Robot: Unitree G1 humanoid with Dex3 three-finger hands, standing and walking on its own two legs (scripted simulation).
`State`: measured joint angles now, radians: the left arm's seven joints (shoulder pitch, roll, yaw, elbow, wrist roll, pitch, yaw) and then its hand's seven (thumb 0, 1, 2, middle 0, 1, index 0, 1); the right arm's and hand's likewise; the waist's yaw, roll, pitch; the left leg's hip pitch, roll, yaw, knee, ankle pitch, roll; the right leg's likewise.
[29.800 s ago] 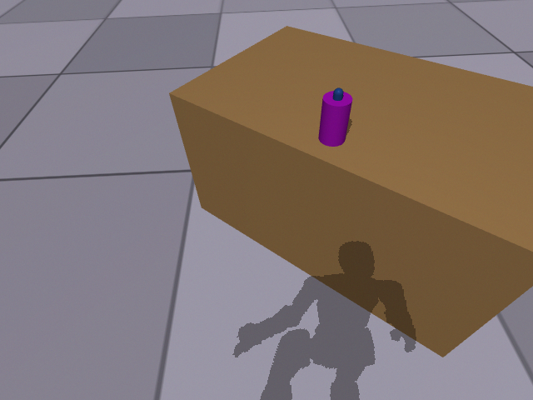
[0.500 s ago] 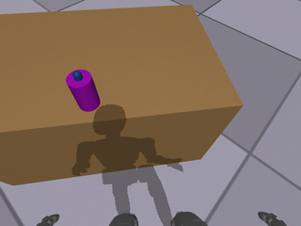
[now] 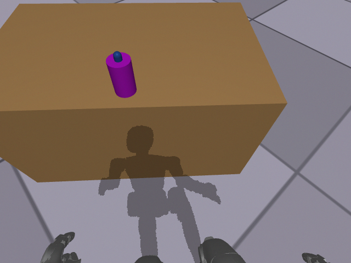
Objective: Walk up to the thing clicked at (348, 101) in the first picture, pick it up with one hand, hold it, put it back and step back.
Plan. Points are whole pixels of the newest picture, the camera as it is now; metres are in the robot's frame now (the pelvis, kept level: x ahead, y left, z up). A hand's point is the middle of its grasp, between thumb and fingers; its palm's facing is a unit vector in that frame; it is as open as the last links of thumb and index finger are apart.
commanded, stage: step back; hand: left
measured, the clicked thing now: (121, 72) +0.69 +0.20 -0.03
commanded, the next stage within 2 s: none
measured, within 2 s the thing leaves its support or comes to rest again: neither
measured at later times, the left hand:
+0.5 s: hand out of the picture -0.07 +0.23 -0.13, palm faces -0.04 -0.91 -0.42, open 7.4 cm
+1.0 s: hand out of the picture -0.25 +0.21 -0.15, palm faces -0.05 -0.91 -0.40, open 7.4 cm
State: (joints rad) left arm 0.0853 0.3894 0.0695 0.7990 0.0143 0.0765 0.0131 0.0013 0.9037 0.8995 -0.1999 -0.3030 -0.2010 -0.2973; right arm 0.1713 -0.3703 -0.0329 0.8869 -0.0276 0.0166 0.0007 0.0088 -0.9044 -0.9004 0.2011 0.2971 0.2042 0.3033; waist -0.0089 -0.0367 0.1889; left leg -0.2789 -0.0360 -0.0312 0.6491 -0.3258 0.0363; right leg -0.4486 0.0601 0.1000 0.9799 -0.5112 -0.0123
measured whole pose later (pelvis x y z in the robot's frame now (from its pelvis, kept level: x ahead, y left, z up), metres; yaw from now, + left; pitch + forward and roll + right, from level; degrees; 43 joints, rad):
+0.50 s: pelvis -0.16 -0.04 +0.00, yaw -2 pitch -2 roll +1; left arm 0.19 0.35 0.07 0.84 0.05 0.05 0.00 0.00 0.90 0.90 -0.20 -0.30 -0.20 -0.30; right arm 0.19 -0.42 -0.05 0.86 0.00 0.05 -0.02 0.01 -0.91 -0.90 0.20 0.30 0.20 0.30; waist 0.02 0.02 0.14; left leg -0.46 -0.10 -0.12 1.09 -0.49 -0.03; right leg -0.31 -0.03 0.01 0.64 -0.30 -0.01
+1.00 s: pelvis -0.34 -0.06 -0.01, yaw -2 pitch -2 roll -1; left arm 0.17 0.36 0.06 0.89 0.04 0.04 0.00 0.00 0.90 0.90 -0.20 -0.30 -0.20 -0.30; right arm 0.08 -0.41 -0.04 0.85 -0.02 0.06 -0.01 0.01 -0.90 -0.90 0.20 0.30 0.20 0.30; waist 0.02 0.05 0.15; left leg -0.48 0.02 -0.09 0.80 -0.39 -0.01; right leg -0.24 0.04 0.02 0.66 -0.38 -0.02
